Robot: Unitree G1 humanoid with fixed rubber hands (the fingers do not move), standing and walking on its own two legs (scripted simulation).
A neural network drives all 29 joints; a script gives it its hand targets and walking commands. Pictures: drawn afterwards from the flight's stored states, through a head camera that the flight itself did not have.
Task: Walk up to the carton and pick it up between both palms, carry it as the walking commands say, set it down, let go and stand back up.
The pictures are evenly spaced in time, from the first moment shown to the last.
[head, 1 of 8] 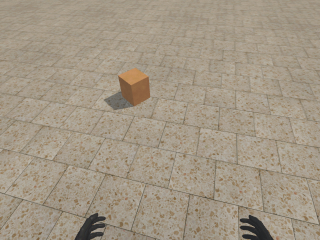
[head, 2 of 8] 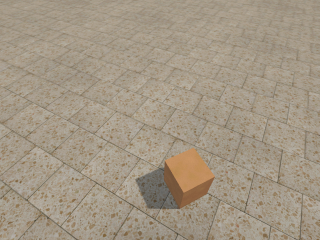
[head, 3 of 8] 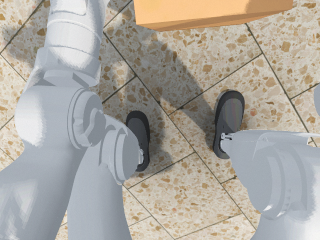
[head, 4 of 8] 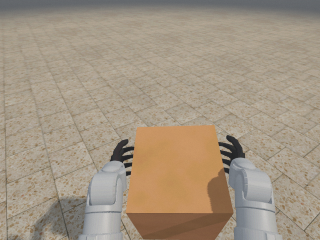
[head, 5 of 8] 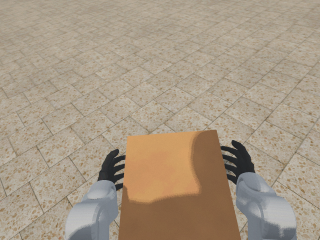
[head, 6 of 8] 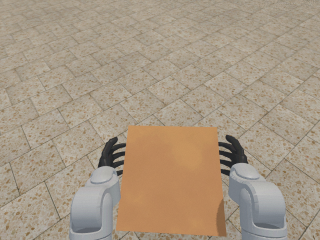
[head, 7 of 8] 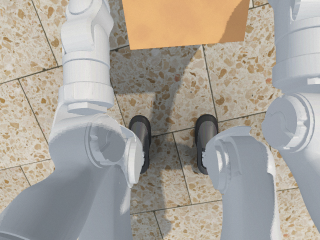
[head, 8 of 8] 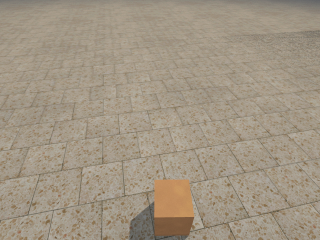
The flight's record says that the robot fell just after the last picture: no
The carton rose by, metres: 0.66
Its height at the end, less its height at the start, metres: +0.00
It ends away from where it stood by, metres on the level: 1.62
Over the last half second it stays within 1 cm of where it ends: yes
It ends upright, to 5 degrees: yes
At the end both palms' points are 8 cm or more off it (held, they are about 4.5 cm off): yes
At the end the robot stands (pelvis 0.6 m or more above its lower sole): yes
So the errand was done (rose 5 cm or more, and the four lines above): yes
